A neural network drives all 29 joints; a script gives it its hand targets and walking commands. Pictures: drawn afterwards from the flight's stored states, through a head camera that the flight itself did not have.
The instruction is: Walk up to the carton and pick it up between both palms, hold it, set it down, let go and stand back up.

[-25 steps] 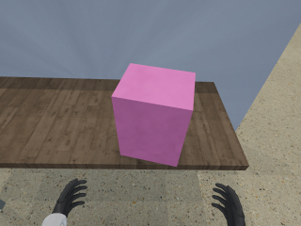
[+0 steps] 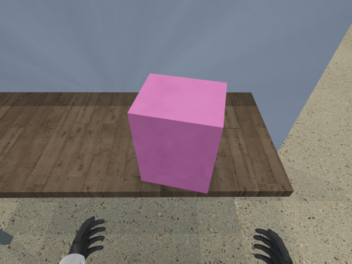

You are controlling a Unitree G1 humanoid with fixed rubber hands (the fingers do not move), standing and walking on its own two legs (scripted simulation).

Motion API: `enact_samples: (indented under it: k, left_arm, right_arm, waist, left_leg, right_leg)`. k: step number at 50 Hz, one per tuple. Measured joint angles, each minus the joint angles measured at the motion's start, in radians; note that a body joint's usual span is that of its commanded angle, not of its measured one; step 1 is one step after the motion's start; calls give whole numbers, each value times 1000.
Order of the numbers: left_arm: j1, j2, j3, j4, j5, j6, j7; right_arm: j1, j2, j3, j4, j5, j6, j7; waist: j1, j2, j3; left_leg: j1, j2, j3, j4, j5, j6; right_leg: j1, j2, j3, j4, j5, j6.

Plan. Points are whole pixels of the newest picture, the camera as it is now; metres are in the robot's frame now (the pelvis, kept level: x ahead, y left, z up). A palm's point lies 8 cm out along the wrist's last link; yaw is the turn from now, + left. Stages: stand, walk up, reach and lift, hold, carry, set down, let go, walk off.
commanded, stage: set down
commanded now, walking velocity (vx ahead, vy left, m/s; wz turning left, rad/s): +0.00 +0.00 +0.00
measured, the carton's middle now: (180, 136) +0.47 -0.01 +0.01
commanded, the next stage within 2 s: let go in 0.42 s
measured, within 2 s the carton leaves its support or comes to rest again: neither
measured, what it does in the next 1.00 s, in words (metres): stands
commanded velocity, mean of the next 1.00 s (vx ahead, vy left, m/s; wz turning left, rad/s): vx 0.00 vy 0.00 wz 0.00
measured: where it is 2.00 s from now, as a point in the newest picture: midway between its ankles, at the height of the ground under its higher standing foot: outside the picture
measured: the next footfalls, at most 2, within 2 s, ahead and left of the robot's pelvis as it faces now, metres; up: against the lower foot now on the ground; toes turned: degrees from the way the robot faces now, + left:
none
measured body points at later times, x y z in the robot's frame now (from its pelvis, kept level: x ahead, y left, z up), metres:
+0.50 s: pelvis +0.00 +0.00 +0.00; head +0.01 +0.01 +0.45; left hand +0.20 +0.23 -0.08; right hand +0.14 -0.23 -0.08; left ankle +0.03 +0.10 -0.74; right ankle -0.03 -0.10 -0.74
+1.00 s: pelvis +0.00 +0.00 +0.00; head +0.01 +0.01 +0.45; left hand +0.20 +0.24 -0.08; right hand +0.14 -0.24 -0.09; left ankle +0.03 +0.10 -0.74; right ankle -0.03 -0.10 -0.74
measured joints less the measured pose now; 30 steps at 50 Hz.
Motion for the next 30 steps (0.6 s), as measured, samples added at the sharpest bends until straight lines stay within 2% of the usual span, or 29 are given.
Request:
enact_samples:
  k: [16, 30]
  left_arm:
    - [0, -51, 0, 0, 0, 47, 39]
    - [0, -58, 0, 0, 0, 54, 47]
  right_arm:
    - [-28, -42, -21, 90, -13, 3, 61]
    - [-78, -52, -22, 139, -18, 7, 81]
  waist:
    - [0, 5, 7]
    - [0, 6, 8]
  left_leg:
    - [2, 0, 0, -4, 2, 0]
    - [2, 0, 0, -5, 2, 0]
  right_leg:
    - [0, 0, 0, 0, 0, -2]
    - [0, 0, 0, 0, 0, -2]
